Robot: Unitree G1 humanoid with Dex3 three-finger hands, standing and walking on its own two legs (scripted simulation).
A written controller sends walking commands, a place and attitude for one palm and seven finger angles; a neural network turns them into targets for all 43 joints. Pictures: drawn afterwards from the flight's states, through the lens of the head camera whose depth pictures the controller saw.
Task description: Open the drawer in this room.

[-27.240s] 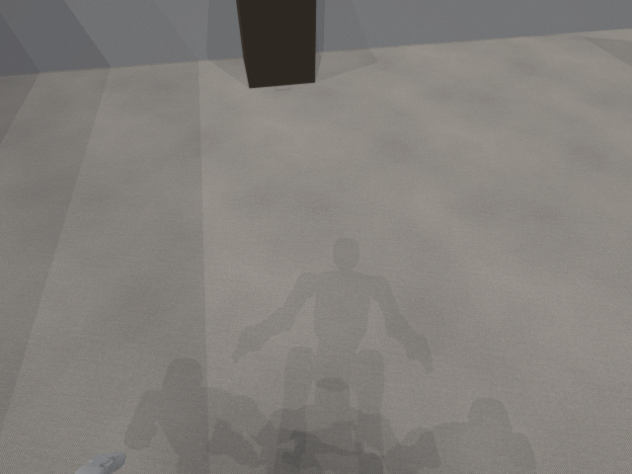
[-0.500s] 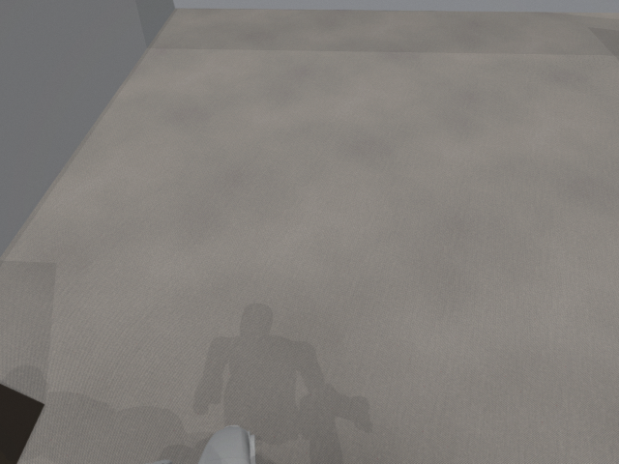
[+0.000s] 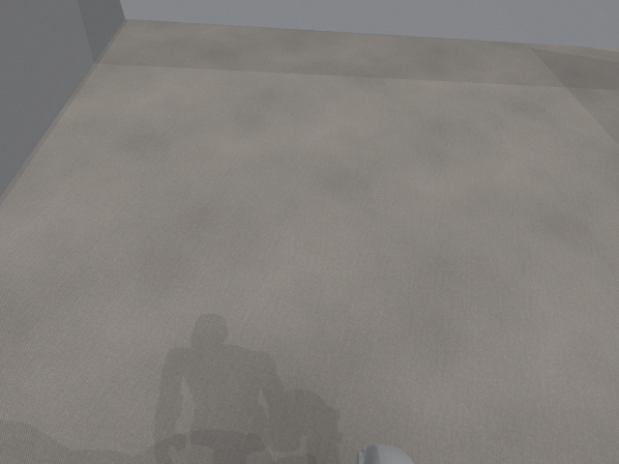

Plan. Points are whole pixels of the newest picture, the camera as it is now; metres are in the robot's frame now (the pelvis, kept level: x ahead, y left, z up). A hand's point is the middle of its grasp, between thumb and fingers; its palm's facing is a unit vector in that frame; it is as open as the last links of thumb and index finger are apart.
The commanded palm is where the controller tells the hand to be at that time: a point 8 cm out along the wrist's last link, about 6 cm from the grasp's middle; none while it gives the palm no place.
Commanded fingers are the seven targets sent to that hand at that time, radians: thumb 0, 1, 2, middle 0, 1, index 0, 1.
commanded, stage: walk to a spot facing it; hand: left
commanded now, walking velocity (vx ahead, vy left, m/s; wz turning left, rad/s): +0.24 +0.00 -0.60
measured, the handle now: out of the picture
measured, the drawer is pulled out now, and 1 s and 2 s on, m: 0.00 0.00 0.00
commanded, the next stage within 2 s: turn to face it in 0.12 s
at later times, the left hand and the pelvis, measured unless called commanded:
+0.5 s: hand (278, 347) +0.33 +0.08 -0.16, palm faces -0.16 -0.97 -0.18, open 7.4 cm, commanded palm none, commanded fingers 0.00 0.90 0.90 -0.20 -0.30 -0.20 -0.30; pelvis +0.17 -0.06 -0.01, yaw -5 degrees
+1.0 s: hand (180, 401) +0.23 +0.22 -0.18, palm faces +0.24 -0.94 -0.25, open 7.4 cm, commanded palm none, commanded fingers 0.00 0.90 0.90 -0.20 -0.30 -0.20 -0.30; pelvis +0.20 -0.01 +0.00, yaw +12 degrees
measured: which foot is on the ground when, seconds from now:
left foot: down 0.00-0.30, up 0.32-0.74, down 0.76-1.00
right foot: up 0.00-0.30, down 0.32-0.76, up 0.78-1.00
